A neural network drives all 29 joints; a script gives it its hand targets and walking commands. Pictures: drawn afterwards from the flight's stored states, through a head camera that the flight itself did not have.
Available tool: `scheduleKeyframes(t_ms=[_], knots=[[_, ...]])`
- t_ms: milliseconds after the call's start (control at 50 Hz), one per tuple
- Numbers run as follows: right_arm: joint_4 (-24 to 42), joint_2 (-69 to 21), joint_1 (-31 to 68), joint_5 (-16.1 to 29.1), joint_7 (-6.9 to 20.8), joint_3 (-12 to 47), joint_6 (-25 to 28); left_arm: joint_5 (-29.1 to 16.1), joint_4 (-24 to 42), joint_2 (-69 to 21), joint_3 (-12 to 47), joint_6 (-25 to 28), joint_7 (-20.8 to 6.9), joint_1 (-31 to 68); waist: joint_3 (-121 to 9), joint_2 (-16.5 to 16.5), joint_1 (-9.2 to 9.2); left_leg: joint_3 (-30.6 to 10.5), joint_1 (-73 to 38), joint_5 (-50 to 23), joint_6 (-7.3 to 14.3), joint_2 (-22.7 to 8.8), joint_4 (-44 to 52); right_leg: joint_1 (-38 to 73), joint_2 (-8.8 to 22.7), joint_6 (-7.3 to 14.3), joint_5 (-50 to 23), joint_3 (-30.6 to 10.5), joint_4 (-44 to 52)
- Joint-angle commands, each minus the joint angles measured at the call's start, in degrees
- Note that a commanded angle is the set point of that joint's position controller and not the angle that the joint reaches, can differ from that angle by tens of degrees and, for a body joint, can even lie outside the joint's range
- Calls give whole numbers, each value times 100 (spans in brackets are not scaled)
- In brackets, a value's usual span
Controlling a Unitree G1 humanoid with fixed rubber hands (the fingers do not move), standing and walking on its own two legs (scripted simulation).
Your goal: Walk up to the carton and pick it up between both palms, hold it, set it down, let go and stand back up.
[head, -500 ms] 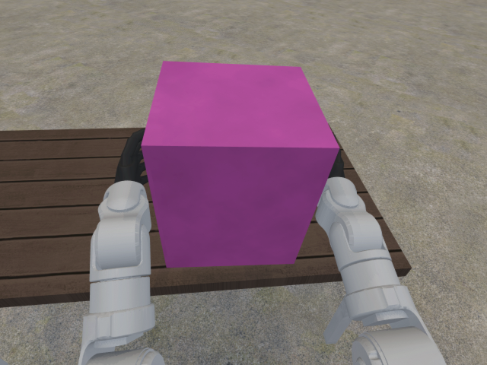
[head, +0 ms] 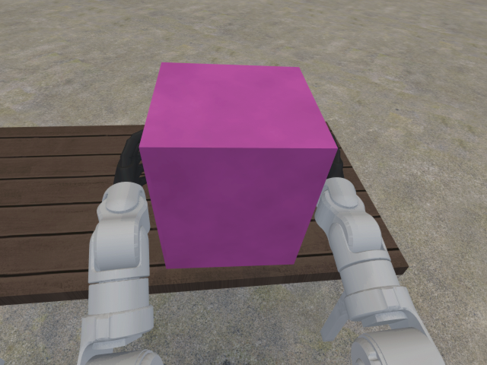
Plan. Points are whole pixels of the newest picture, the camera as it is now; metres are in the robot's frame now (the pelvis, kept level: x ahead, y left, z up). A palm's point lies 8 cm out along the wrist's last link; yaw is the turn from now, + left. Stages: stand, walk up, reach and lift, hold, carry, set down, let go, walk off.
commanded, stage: hold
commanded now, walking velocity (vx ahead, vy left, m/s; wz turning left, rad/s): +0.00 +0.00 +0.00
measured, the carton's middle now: (231, 169) +0.38 +0.00 +0.16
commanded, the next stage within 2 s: set down in 0.28 s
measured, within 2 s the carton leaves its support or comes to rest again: neither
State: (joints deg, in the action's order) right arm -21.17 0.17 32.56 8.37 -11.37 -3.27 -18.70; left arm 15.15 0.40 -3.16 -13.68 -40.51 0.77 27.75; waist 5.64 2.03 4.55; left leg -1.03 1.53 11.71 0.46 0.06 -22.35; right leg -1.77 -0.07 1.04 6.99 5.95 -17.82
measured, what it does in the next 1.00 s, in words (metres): stands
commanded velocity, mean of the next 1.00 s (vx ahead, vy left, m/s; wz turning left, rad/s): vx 0.00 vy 0.00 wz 0.00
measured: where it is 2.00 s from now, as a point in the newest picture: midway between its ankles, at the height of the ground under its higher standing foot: outside the picture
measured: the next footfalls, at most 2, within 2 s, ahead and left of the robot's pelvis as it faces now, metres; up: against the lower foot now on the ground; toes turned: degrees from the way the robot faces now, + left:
none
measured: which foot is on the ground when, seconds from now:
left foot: down 0.00-1.00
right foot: down 0.00-1.00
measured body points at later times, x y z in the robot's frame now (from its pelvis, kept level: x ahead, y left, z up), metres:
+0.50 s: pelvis +0.00 +0.00 +0.00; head -0.03 +0.02 +0.45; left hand +0.37 +0.16 +0.17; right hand +0.37 -0.15 +0.16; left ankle +0.02 +0.11 -0.75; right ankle +0.04 -0.11 -0.75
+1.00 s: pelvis +0.03 -0.01 +0.00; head +0.04 +0.01 +0.45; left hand +0.40 +0.16 +0.10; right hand +0.40 -0.15 +0.11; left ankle +0.02 +0.11 -0.75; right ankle +0.04 -0.11 -0.75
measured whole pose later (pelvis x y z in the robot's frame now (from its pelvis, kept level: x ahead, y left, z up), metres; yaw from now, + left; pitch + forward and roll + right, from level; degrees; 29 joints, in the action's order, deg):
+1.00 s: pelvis +0.03 -0.01 +0.00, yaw +1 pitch -2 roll -1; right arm -28.8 -1.4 26.4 2.1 -9.7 -4.9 2.4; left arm 11.9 -12.5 -2.6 -10.9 -17.0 3.2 22.8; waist 3.8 2.0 2.0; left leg -2.7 6.4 12.5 -0.3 -0.5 -21.4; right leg -5.4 -0.8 1.5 7.6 7.6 -15.5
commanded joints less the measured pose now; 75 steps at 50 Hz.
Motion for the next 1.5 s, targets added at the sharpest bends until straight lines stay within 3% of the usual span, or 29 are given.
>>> scheduleKeyframes(t_ms=[0, 60, 140, 260, 320, 420, 460, 520, 580, 640, 680, 740, 780, 820, 840, 860, 880, 1000, 1160, 1320, 1480], knots=[[1977, -3320, 4560, 399, 667, 2760, 452, -1036, 1035, -2932, 3308, 540, -775, 4458, -3279, -440, -20, 51, 133, -1289, -142, 228, 402, 1415, -191, -280, -897, -197, -2], [1834, -3327, 4411, 347, 660, 2759, 423, -979, 933, -2880, 3226, 515, -780, 4321, -3134, -324, -94, 53, 102, -1251, -106, 240, 424, 1396, -177, -296, -900, -192, 30], [1928, -3341, 4388, 433, 636, 2758, 443, -1048, 1172, -2997, 3374, 487, -784, 4346, -3252, -415, 37, 34, -70, -1606, -191, 223, 349, 1402, -222, -269, -1163, -184, -10], [1549, -3302, 4531, 286, 673, 2511, 407, -932, 767, -2901, 3134, 451, -866, 4472, -2839, -392, 9, 80, 184, -881, -125, 211, 543, 1280, -172, -252, -443, -155, 82], [1516, -3147, 4757, 132, 732, 2360, 677, -871, 658, -3145, 3266, 474, -851, 4470, -2960, -554, -7, 142, 38, -962, -211, 132, 506, 1297, -203, -197, -434, -46, 107], [1381, -3124, 4725, -133, 817, 2124, 1205, -809, 491, -3200, 3116, 943, -872, 4495, -3020, -407, 22, 181, 78, -1026, -222, 110, 505, 1404, -214, -204, -502, 39, 93], [1192, -3044, 4695, -368, 878, 1901, 1487, -653, 146, -3172, 2956, 1169, -886, 4411, -2916, -421, 1, 202, 154, -812, -209, 96, 580, 1312, -173, -193, -346, 84, 107], [732, -2965, 4447, -817, 973, 1581, 1871, -335, -649, -2941, 2439, 1517, -972, 4003, -2571, -251, -159, 305, 533, -13, -67, 126, 825, 1405, -52, -216, 82, 71, 211], [306, -2973, 4182, -1152, 1056, 1369, 2241, -194, -1072, -2862, 2247, 1835, -1006, 3847, -2450, -175, -286, 385, 844, 267, 8, 109, 982, 1579, -3, -220, 174, 82, 205], [131, -3065, 4108, -1247, 1110, 1407, 2562, -245, -1126, -2966, 2387, 2171, -934, 3884, -2678, -234, -344, 429, 719, -187, -54, 93, 911, 1621, -18, -200, -182, 109, 161], [369, -3126, 4204, -1165, 1098, 1611, 2793, -399, -919, -3113, 2659, 2402, -837, 3942, -3236, -321, -370, 402, 427, -1077, -167, 116, 677, 1706, -62, -191, -868, 130, 93], [754, -3268, 4274, -942, 1007, 2135, 3010, -643, -512, -3370, 3178, 2717, -659, 4008, -3968, -349, -299, 294, -60, -2444, -350, 139, 265, 1833, -149, -228, -2069, 98, -102], [789, -3283, 4127, -854, 953, 2351, 3057, -755, -260, -3476, 3518, 2882, -544, 4074, -4267, -430, -192, 178, -276, -3048, -467, 115, 87, 1778, -186, -236, -2486, 83, -148], [836, -3254, 4033, -781, 911, 2516, 3029, -811, -174, -3501, 3684, 2959, -457, 4016, -4379, -430, -163, 103, -349, -3124, -509, 96, 1, 1628, -180, -238, -2545, 62, -148], [1569, -3758, 4046, -758, 852, 3037, 2997, -900, 196, -3410, 3737, 2955, -475, 3841, -4720, -144, -444, 113, 103, -3087, -242, 240, -62, 2003, -114, -331, -3201, -127, -201], [1492, -3716, 3858, -733, 790, 2992, 2889, -909, 131, -3301, 3770, 2920, -478, 3763, -4733, -169, -298, 21, 339, -2831, -205, 223, 37, 2230, -62, -382, -3509, -167, -331], [1408, -3709, 3744, -718, 765, 3051, 2785, -911, 88, -3250, 3727, 2916, -480, 3650, -4576, -151, -340, -4, 518, -2705, -215, 251, 66, 2297, -31, -398, -3557, -181, -365], [788, -3402, 3099, -717, 721, 2718, 2528, -650, -226, -3014, 3333, 2680, -637, 3322, -3715, -234, -183, -49, 568, -2191, -253, 238, 322, 2215, 12, -398, -3158, -194, -240], [390, -3211, 3231, -881, 816, 2204, 2747, -530, -515, -3202, 3222, 2781, -651, 3466, -3538, -506, -77, -35, 188, -2772, -488, 154, 186, 1718, -156, -245, -2695, 29, -89], [-213, -3123, 3693, -1182, 1076, 1661, 3110, -483, -1180, -3540, 3157, 3224, -399, 3971, -3838, -656, -219, 20, -244, -2871, -604, -23, 128, 804, -247, -79, -1759, 168, 106], [-1257, -3273, 4003, -1677, 1346, 991, 3346, -373, -2278, -3590, 2495, 3848, -223, 4550, -4034, -448, -460, 244, 191, -2124, -434, -58, 354, 813, -144, -54, -1384, 40, 117]])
